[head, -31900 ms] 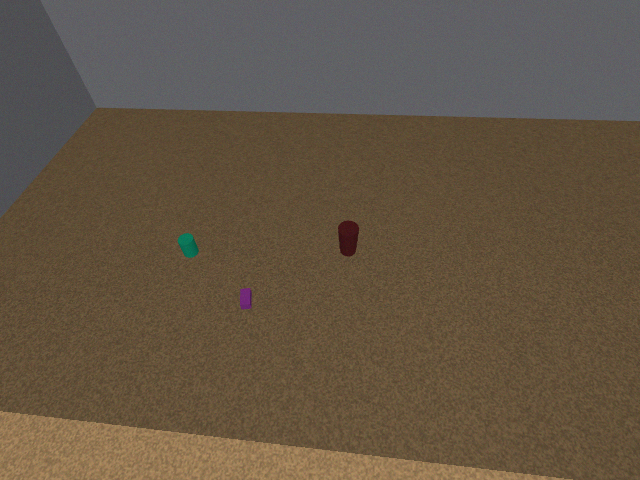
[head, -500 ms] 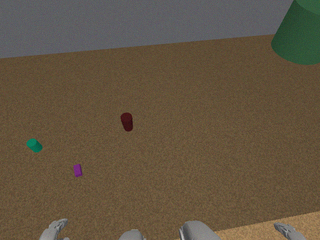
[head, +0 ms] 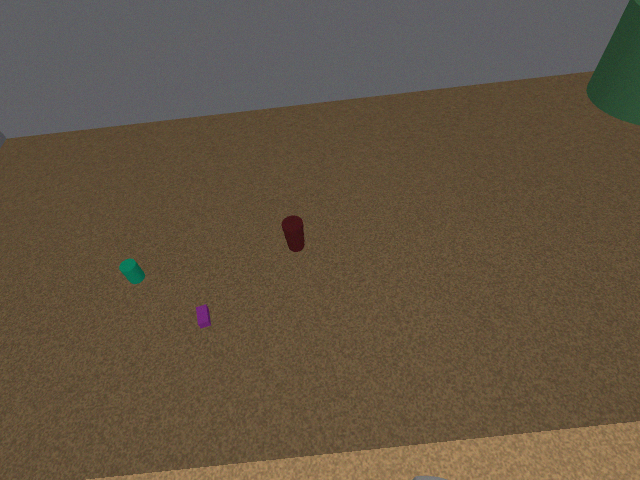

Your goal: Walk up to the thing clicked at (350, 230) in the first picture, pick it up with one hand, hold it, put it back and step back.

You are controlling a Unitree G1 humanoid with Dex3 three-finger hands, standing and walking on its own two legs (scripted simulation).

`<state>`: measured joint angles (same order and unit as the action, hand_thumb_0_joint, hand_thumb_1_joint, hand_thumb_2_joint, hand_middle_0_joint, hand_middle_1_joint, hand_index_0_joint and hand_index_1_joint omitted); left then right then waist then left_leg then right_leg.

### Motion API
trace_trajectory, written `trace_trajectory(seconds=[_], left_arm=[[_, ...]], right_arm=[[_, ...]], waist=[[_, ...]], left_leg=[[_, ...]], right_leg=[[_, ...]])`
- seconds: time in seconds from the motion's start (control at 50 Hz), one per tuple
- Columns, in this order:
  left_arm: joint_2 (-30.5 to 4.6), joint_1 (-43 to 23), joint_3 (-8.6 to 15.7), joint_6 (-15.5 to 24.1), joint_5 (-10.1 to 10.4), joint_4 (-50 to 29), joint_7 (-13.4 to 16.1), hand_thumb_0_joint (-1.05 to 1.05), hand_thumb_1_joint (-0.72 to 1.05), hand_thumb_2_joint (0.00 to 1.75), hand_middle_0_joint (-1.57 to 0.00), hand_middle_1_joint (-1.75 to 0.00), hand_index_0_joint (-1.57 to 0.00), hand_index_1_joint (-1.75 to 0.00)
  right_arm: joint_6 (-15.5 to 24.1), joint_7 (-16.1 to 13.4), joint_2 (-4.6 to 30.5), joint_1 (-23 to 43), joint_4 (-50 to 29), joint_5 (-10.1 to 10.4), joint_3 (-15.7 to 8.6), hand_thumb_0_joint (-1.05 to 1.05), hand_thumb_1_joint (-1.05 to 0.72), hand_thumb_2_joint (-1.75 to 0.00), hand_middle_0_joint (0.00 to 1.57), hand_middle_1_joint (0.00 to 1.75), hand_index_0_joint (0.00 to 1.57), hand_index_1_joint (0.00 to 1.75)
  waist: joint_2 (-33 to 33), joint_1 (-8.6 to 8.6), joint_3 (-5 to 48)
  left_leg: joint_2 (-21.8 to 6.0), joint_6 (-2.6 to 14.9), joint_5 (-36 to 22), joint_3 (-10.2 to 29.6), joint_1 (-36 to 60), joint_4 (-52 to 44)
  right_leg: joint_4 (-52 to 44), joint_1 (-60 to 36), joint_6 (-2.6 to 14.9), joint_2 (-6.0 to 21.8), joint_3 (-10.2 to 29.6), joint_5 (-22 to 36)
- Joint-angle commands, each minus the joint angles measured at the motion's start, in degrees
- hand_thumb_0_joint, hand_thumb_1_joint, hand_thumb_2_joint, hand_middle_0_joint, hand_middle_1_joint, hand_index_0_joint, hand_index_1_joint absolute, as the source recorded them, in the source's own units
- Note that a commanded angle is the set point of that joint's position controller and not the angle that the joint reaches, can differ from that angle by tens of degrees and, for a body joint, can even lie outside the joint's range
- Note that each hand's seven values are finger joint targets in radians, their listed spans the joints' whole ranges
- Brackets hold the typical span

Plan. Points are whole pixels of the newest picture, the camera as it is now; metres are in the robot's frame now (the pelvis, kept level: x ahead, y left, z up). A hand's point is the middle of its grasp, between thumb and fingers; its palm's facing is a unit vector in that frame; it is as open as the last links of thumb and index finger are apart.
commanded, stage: step back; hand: left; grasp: from the side
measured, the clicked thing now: (294, 234) +1.03 +0.19 -0.69
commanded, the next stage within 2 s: stand in 0.80 s
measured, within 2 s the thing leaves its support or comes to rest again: neither
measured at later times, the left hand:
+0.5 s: hand out of the picture +0.13 +0.25 -0.13, palm faces +0.01 -0.92 -0.39, open 7.4 cm
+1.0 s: hand (159, 464) +0.16 +0.27 -0.13, palm faces -0.01 -0.94 -0.34, open 7.4 cm
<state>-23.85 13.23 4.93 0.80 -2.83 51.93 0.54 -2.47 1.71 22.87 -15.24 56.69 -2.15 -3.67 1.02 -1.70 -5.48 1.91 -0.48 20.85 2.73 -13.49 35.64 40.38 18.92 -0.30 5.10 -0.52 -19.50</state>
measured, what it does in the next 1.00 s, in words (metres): steps on the spot: right foot, then left foot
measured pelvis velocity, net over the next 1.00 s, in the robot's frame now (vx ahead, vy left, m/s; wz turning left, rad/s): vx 0.07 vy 0.02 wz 0.00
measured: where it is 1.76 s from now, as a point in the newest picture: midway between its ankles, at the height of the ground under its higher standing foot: outside the picture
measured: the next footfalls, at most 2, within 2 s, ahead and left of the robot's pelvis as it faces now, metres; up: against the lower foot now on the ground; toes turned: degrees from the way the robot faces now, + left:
right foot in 0.28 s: +0.12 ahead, -0.12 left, +0.00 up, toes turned -3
left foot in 0.58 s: +0.11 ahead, +0.15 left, +0.00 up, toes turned +0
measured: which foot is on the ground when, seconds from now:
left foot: down 0.00-0.30, up 0.32-0.56, down 0.58-1.00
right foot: down 0.00-0.02, up 0.04-0.26, down 0.28-1.00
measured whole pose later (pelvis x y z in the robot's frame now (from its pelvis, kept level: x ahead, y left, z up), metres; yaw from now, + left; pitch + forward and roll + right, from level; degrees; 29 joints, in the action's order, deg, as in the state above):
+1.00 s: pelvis +0.07 +0.02 +0.02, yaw +0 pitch -3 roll +0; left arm -20.5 4.3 0.0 1.1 -0.4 62.6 -0.3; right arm 1.3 0.4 19.7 -3.5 62.0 -0.3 -0.2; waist -0.1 -0.8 -4.2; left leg -1.4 -1.1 14.5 0.1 -9.6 26.8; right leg 25.9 10.0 -1.6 2.6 -2.2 -13.0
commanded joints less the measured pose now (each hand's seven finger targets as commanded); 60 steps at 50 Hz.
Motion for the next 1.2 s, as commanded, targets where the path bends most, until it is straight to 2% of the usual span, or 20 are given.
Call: trace_trajectory(seconds=[0.0,0.02,0.08,0.16,0.24,0.26,0.28,0.3,0.32,0.34,0.38,0.48,0.54,0.58,0.6,0.62,0.68,0.74,0.78,1.18], left_arm=[[-8.20,-4.24,1.22,0.63,1.77,-5.08,0.41,0.00,0.90,0.90,-0.20,-0.30,-0.20,-0.30],[-13.45,-8.51,2.52,1.01,0.96,-4.61,0.66,0.00,0.90,0.90,-0.20,-0.30,-0.20,-0.30],[-11.47,-2.92,1.94,1.81,1.86,-2.45,-0.53,0.00,0.90,0.90,-0.20,-0.30,-0.20,-0.30],[-9.73,-3.27,1.73,2.01,1.59,-1.76,-1.43,0.00,0.90,0.90,-0.20,-0.30,-0.20,-0.30],[-8.65,4.64,2.11,3.04,1.62,2.24,-0.25,0.00,0.90,0.90,-0.20,-0.30,-0.20,-0.30],[-10.53,5.76,2.79,3.35,1.16,2.94,0.32,0.00,0.90,0.90,-0.20,-0.30,-0.20,-0.30],[-15.05,5.54,3.67,3.79,0.22,1.96,0.70,0.00,0.90,0.90,-0.20,-0.30,-0.20,-0.30],[-16.60,0.63,3.65,3.57,0.51,-0.02,0.65,0.00,0.90,0.90,-0.20,-0.30,-0.20,-0.30],[-17.31,-3.20,3.58,3.29,0.64,-1.04,0.59,0.00,0.90,0.90,-0.20,-0.30,-0.20,-0.30],[-15.39,-4.92,3.29,3.36,0.56,-1.56,0.57,0.00,0.90,0.90,-0.20,-0.30,-0.20,-0.30],[-12.63,-5.33,2.28,3.69,1.06,-1.31,0.60,0.00,0.90,0.90,-0.20,-0.30,-0.20,-0.30],[-12.79,-6.66,2.28,3.35,1.21,-0.82,0.63,0.00,0.90,0.90,-0.20,-0.30,-0.20,-0.30],[-10.67,-8.20,0.94,2.22,2.30,-0.88,0.57,0.00,0.90,0.90,-0.20,-0.30,-0.20,-0.30],[-8.35,-6.96,0.14,1.73,2.70,-1.25,0.67,0.00,0.90,0.90,-0.20,-0.30,-0.20,-0.30],[-7.32,-6.48,-0.21,1.24,3.30,-0.64,0.59,0.00,0.90,0.90,-0.20,-0.30,-0.20,-0.30],[-8.70,-6.61,0.27,0.87,3.31,1.06,0.74,0.00,0.90,0.90,-0.20,-0.30,-0.20,-0.30],[-10.15,-7.33,0.25,1.62,2.53,2.24,0.57,0.00,0.90,0.90,-0.20,-0.30,-0.20,-0.30],[-10.31,-7.98,-0.03,1.42,3.03,2.92,0.62,0.00,0.90,0.90,-0.20,-0.30,-0.20,-0.30],[-6.49,-7.41,-1.97,1.10,3.12,5.15,0.25,0.00,0.90,0.90,-0.20,-0.30,-0.20,-0.30],[-8.76,-11.68,-2.86,1.73,2.34,10.49,-0.57,0.00,0.90,0.90,-0.20,-0.30,-0.20,-0.30]], right_arm=[[3.82,-1.02,20.27,-2.95,-5.37,-1.30,-5.65,0.00,-0.90,-0.90,0.20,0.30,0.20,0.30],[3.79,-0.68,21.44,-2.10,-5.19,-0.36,-5.88,0.00,-0.90,-0.90,0.20,0.30,0.20,0.30],[4.52,-1.08,13.59,4.02,-6.72,-0.47,-3.56,0.00,-0.90,-0.90,0.20,0.30,0.20,0.30],[4.78,-1.02,14.03,2.08,-5.97,-0.20,-4.04,0.00,-0.90,-0.90,0.20,0.30,0.20,0.30],[3.40,-1.26,9.91,6.23,-7.26,0.90,-2.15,0.00,-0.90,-0.90,0.20,0.30,0.20,0.30],[3.20,-1.48,5.93,3.62,-7.21,1.39,-0.76,0.00,-0.90,-0.90,0.20,0.30,0.20,0.30],[3.21,-1.68,3.68,1.93,-8.20,1.69,0.02,0.00,-0.90,-0.90,0.20,0.30,0.20,0.30],[2.54,-2.37,7.40,0.77,-6.75,1.28,-1.02,0.00,-0.90,-0.90,0.20,0.30,0.20,0.30],[2.35,-2.62,10.70,-0.29,-5.20,0.93,-2.34,0.00,-0.90,-0.90,0.20,0.30,0.20,0.30],[2.50,-2.50,11.28,0.13,-4.54,1.08,-2.52,0.00,-0.90,-0.90,0.20,0.30,0.20,0.30],[2.68,-2.16,10.04,-0.25,-3.17,1.30,-2.06,0.00,-0.90,-0.90,0.20,0.30,0.20,0.30],[2.89,-2.06,8.83,-0.77,-2.16,0.90,-1.57,0.00,-0.90,-0.90,0.20,0.30,0.20,0.30],[3.76,-2.51,7.93,-0.80,-0.37,0.49,-1.72,0.00,-0.90,-0.90,0.20,0.30,0.20,0.30],[4.12,-3.06,11.26,1.19,-0.87,-0.14,-2.44,0.00,-0.90,-0.90,0.20,0.30,0.20,0.30],[4.25,-3.07,13.60,5.70,-2.10,0.25,-2.34,0.00,-0.90,-0.90,0.20,0.30,0.20,0.30],[4.03,-2.79,14.62,8.87,-2.13,0.98,-2.16,0.00,-0.90,-0.90,0.20,0.30,0.20,0.30],[3.79,-2.72,10.97,10.40,-1.22,1.16,-0.90,0.00,-0.90,-0.90,0.20,0.30,0.20,0.30],[3.73,-2.73,10.78,9.73,0.43,1.20,-0.84,0.00,-0.90,-0.90,0.20,0.30,0.20,0.30],[4.55,-2.30,10.86,10.17,0.73,1.37,-0.08,0.00,-0.90,-0.90,0.20,0.30,0.20,0.30],[4.62,-1.53,8.86,14.55,3.96,1.65,0.74,0.00,-0.90,-0.90,0.20,0.30,0.20,0.30]], waist=[[10.82,4.62,3.79],[7.73,5.94,-2.23],[4.91,1.51,-3.32],[9.61,3.19,-0.53],[5.91,-2.32,4.36],[-1.92,-2.41,6.15],[-12.12,-1.71,6.13],[-7.31,-0.69,6.23],[-6.66,0.21,2.47],[-5.11,0.84,0.42],[-5.14,1.21,1.42],[-10.30,1.26,5.73],[-8.20,2.80,7.76],[-2.12,1.80,10.45],[2.00,-0.01,9.38],[3.17,-0.20,8.74],[0.79,-0.03,9.99],[2.72,0.82,10.92],[2.57,0.52,11.12],[-0.54,1.53,6.78]], left_leg=[[-20.10,12.08,27.13,34.87,10.89,-24.14],[-22.88,16.46,32.29,37.80,0.08,-26.46],[-14.09,11.38,12.77,19.13,2.68,-21.16],[-13.54,11.34,5.35,14.33,0.08,-18.87],[-8.96,6.80,-4.58,4.80,-9.04,-3.10],[-5.50,4.75,-0.04,3.01,-13.12,5.13],[1.86,2.33,9.26,1.74,-20.03,15.23],[-0.56,1.69,14.01,4.11,-16.02,18.76],[-2.45,1.53,14.38,4.72,-12.55,20.87],[-3.61,1.52,12.24,6.25,-12.09,20.60],[-3.24,1.82,8.70,6.04,-11.81,18.68],[-4.09,0.42,5.65,-0.40,-5.86,6.54],[-1.78,0.68,-9.46,-3.40,2.27,-8.28],[-9.40,3.91,-22.84,5.87,5.03,-9.12],[-14.63,7.04,-21.42,12.41,0.31,-11.14],[-16.19,9.89,-17.20,12.17,-5.26,-10.18],[-9.78,4.66,-20.55,4.08,-4.36,-5.96],[-9.57,3.78,-23.16,3.77,-0.18,-7.34],[-11.10,3.93,-24.87,5.96,1.92,-10.29],[-9.44,0.70,-14.21,2.30,5.84,-20.07]], right_leg=[[13.23,22.21,1.19,-5.95,-2.54,-13.58],[16.18,18.93,1.58,-2.44,4.88,-14.11],[12.39,15.95,2.00,-1.95,3.70,-5.46],[3.25,6.74,0.97,-2.84,-0.19,-3.91],[-14.30,-15.15,1.28,-6.30,-2.96,7.55],[-16.21,-19.79,1.44,-2.38,4.64,6.93],[-22.67,-19.83,5.61,10.06,24.89,1.52],[-26.54,-11.81,10.97,17.60,32.29,-11.86],[-26.67,-3.27,14.97,19.45,34.39,-16.81],[-25.57,-1.54,15.07,17.70,30.41,-13.03],[-23.34,-3.33,10.97,11.97,20.18,-4.21],[-17.06,-4.07,10.59,11.21,12.32,13.69],[-8.05,-2.98,6.60,6.17,5.43,23.04],[-1.46,-1.21,3.09,2.07,2.61,21.91],[-1.20,-1.58,1.31,-2.20,0.57,10.23],[-2.67,-7.13,1.50,-3.34,-0.05,1.43],[-8.49,-11.75,2.77,0.92,3.26,16.11],[-7.83,-9.82,3.09,1.87,3.42,21.01],[-9.72,-10.96,2.29,0.64,2.17,18.43],[-23.59,-13.45,1.05,2.72,3.76,13.14]])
